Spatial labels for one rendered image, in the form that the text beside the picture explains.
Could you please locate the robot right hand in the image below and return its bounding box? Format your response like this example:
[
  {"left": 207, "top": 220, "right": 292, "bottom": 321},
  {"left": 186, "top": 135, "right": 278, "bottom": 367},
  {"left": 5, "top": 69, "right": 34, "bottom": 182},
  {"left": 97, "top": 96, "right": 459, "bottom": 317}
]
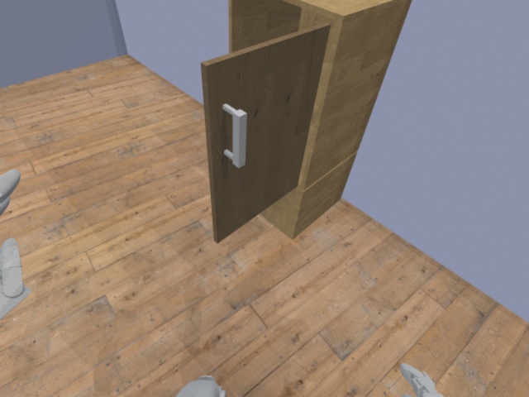
[{"left": 400, "top": 363, "right": 444, "bottom": 397}]

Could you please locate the cupboard door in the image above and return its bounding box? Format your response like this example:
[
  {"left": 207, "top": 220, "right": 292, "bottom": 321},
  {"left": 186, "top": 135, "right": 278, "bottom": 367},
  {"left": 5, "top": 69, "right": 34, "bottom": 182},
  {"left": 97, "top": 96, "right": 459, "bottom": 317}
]
[{"left": 201, "top": 22, "right": 331, "bottom": 243}]

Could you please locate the left robot shin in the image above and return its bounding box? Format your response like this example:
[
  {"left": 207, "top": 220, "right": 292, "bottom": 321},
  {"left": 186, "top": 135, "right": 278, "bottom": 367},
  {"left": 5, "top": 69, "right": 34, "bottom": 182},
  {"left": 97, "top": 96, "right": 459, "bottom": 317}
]
[{"left": 199, "top": 375, "right": 216, "bottom": 383}]

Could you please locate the robot left hand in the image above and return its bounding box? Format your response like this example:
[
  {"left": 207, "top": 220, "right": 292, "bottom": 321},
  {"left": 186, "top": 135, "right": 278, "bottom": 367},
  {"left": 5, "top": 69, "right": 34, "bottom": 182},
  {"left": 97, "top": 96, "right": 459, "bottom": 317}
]
[{"left": 0, "top": 169, "right": 31, "bottom": 320}]

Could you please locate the handle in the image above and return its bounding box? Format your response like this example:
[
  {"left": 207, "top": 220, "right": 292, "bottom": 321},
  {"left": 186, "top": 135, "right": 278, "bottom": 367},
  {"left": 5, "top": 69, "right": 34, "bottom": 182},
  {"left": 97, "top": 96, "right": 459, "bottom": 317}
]
[{"left": 222, "top": 104, "right": 247, "bottom": 168}]

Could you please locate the robot left thigh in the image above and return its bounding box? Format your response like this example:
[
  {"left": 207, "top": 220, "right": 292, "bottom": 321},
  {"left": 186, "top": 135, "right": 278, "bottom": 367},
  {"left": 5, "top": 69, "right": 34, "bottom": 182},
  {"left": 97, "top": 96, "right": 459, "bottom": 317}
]
[{"left": 175, "top": 380, "right": 226, "bottom": 397}]

